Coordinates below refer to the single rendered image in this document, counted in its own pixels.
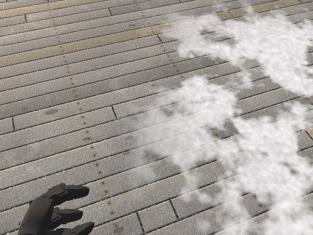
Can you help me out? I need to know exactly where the robot left hand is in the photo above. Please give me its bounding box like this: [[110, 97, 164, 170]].
[[18, 182, 95, 235]]

